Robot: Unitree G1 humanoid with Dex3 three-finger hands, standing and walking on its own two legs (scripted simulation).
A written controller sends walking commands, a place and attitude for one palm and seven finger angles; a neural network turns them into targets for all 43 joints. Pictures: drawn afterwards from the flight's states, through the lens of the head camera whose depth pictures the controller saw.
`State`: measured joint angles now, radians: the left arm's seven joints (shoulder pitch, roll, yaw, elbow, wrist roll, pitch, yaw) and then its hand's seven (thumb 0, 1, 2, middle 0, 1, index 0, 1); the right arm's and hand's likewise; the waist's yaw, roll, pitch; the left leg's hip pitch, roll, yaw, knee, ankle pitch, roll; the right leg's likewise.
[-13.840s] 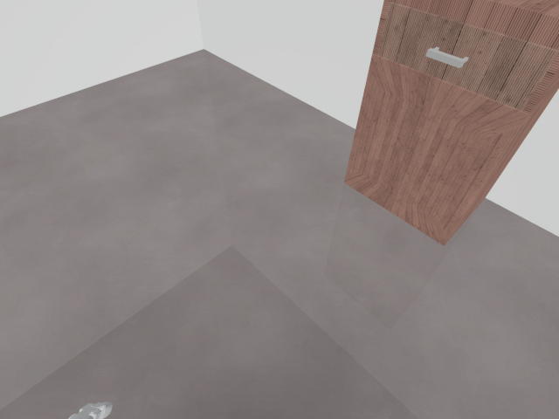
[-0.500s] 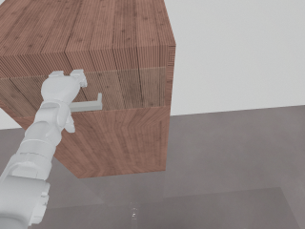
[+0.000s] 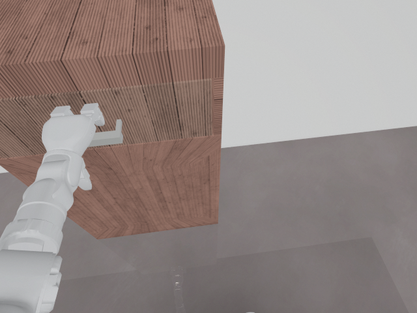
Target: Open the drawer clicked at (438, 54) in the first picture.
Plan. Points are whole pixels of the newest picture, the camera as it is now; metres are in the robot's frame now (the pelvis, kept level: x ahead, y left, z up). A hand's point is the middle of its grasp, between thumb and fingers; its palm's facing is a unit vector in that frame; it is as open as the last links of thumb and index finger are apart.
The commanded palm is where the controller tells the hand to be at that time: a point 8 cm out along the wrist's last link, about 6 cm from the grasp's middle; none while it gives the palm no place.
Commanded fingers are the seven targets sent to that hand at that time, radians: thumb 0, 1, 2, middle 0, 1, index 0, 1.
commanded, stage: lower the fingers behind the handle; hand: left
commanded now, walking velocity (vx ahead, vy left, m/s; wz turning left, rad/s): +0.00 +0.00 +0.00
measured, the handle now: (95, 132) +0.48 +0.26 +0.03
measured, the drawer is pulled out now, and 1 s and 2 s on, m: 0.00 0.00 0.00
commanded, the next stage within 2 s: lift the fingers back up to retry in 0.88 s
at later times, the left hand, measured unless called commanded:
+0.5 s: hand (80, 148) +0.43 +0.28 +0.04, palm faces -0.01 +0.03 -1.00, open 13.7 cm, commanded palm +0.41 +0.27 +0.07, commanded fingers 0.00 -0.50 0.30 -0.30 -1.20 -0.30 -1.20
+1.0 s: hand (79, 148) +0.43 +0.28 +0.04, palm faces -0.01 +0.01 -1.00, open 13.7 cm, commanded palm +0.41 +0.28 +0.07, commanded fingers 0.00 -0.50 0.30 -0.30 -1.20 -0.30 -1.20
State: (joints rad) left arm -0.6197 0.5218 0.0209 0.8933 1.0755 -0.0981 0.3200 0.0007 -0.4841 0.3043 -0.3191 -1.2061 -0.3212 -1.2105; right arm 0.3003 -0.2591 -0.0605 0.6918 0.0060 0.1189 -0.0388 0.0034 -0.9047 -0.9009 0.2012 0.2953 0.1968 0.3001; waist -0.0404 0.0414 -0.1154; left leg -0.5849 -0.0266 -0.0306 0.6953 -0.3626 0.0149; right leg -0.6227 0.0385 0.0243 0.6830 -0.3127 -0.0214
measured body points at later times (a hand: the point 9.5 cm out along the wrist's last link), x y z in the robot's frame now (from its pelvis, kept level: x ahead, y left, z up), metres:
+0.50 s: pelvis +0.00 +0.01 -0.01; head +0.07 +0.00 +0.44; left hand +0.43 +0.27 +0.10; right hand +0.07 -0.27 -0.14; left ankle -0.02 +0.11 -0.72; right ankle +0.00 -0.11 -0.72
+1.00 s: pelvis -0.02 +0.01 -0.01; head +0.06 +0.00 +0.43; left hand +0.43 +0.28 +0.10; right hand +0.03 -0.26 -0.14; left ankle -0.02 +0.11 -0.72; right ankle +0.00 -0.11 -0.72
